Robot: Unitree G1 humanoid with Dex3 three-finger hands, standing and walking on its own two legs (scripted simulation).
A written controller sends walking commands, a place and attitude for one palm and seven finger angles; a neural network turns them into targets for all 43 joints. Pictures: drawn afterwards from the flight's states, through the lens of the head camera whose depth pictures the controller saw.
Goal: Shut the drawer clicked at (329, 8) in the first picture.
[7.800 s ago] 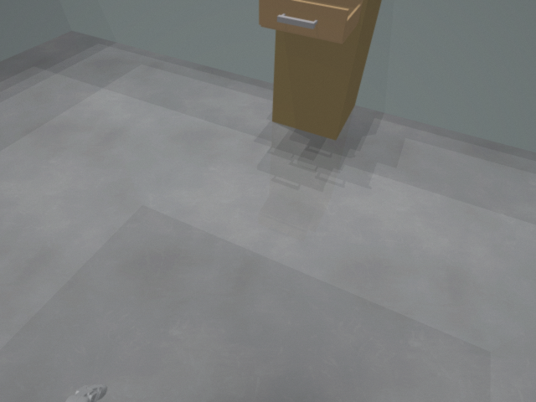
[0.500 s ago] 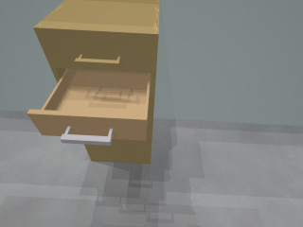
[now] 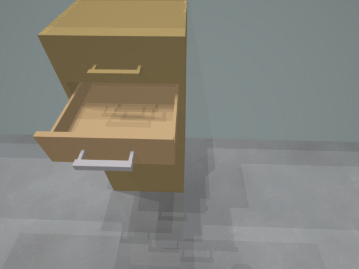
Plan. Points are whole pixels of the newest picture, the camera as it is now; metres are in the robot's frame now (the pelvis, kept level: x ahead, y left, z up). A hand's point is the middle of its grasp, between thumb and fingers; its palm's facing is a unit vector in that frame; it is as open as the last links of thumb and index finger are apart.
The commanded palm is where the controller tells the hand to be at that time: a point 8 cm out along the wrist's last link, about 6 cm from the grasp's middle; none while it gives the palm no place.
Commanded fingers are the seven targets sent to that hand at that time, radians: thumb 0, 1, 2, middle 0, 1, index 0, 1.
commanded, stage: look again from close up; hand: left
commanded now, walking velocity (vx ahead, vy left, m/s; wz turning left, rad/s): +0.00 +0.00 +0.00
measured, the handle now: (105, 159) +0.40 +0.24 -0.03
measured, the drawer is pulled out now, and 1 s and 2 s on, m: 0.25 0.25 0.25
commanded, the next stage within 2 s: shuffle to correct the standing spot in 0.04 s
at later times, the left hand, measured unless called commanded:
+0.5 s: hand out of the picture +0.01 +0.16 -0.19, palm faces +0.06 -0.98 -0.17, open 7.4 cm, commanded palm none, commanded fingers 0.00 0.90 0.90 -0.20 -0.30 -0.20 -0.30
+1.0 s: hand out of the picture +0.11 +0.17 -0.17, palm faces +0.03 -0.96 -0.27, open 7.3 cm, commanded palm none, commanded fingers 0.00 0.90 0.90 -0.20 -0.30 -0.20 -0.30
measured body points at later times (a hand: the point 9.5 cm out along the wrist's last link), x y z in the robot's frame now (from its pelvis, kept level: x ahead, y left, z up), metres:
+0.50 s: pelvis +0.04 -0.01 -0.01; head +0.06 +0.00 +0.44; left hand +0.01 +0.21 -0.17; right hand +0.02 -0.23 -0.17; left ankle +0.00 +0.11 -0.74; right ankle +0.00 -0.13 -0.74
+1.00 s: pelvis +0.05 -0.03 -0.01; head +0.08 -0.04 +0.44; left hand +0.11 +0.22 -0.15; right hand +0.09 -0.26 -0.17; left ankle +0.00 +0.10 -0.73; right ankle +0.00 -0.13 -0.74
